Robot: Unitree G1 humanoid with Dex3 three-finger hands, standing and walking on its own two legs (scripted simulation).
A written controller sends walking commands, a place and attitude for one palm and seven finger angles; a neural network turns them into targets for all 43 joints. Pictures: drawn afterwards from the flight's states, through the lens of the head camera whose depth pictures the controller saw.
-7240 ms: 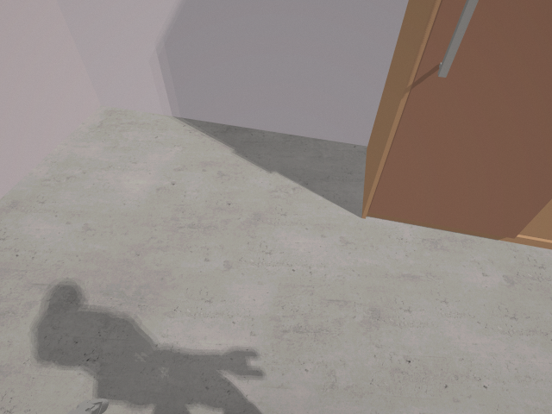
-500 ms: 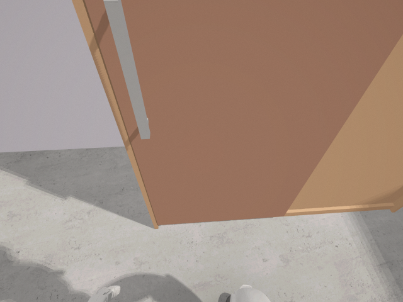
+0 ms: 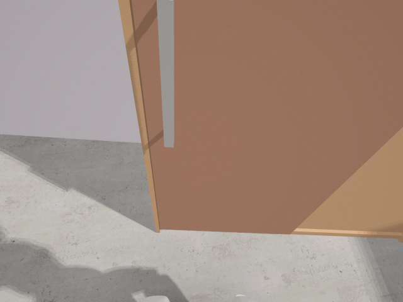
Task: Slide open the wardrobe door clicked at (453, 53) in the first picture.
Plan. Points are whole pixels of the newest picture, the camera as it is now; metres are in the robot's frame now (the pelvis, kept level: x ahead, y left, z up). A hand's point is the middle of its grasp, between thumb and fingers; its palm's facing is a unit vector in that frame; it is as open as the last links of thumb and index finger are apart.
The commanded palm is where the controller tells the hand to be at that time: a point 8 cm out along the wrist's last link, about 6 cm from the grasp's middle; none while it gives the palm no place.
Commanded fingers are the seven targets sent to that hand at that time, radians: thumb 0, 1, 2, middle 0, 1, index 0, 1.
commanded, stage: come to a stop and stand still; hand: left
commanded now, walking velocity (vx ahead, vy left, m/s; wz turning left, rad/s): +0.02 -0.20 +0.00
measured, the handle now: (168, 83) +0.48 +0.12 +0.17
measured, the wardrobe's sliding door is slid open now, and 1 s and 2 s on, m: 0.00 0.00 0.00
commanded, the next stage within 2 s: look again from close up in 1.28 s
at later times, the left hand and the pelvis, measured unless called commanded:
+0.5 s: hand out of the picture -0.04 +0.15 -0.16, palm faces -0.01 -0.98 -0.21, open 7.3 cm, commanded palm none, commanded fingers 0.00 0.90 0.90 -0.20 -0.30 -0.20 -0.30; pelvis -0.06 -0.03 +0.02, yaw -2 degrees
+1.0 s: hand out of the picture -0.11 +0.11 -0.16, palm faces +0.02 -0.99 -0.14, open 7.3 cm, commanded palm none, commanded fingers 0.00 0.90 0.90 -0.20 -0.30 -0.20 -0.30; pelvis -0.09 -0.04 +0.02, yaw -2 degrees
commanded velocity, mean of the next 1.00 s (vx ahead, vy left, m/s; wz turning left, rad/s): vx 0.01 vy -0.03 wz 0.00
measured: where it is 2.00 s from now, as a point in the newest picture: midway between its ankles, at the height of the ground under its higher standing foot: outside the picture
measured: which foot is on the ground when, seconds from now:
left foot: down 0.00-0.50, up 0.52-0.70, down 0.72-1.00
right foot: up 0.00-0.44, down 0.46-1.00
